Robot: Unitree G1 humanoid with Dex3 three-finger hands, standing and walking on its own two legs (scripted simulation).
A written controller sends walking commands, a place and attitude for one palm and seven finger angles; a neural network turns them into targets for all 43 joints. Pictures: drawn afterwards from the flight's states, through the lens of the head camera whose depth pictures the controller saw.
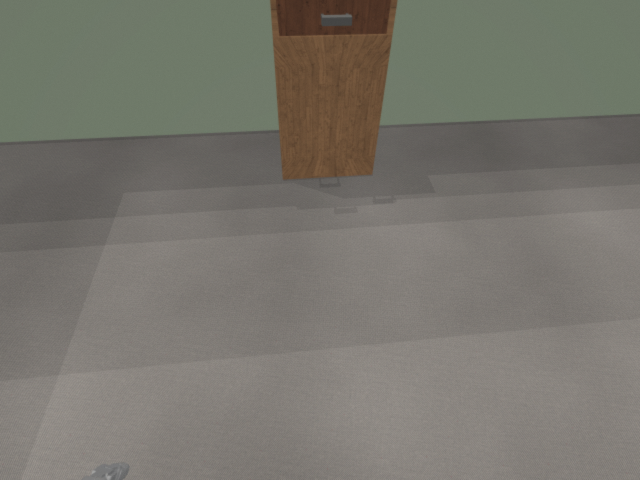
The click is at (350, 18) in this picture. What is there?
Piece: drawer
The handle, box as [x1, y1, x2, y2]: [321, 13, 351, 25]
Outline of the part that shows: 351,15 347,13 344,15 321,14 321,23 322,25 351,25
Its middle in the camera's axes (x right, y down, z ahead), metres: +0.05 -0.81 +1.41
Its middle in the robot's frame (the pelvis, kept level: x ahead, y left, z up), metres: +1.60 +0.02 -0.01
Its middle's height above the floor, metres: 0.76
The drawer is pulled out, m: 0.00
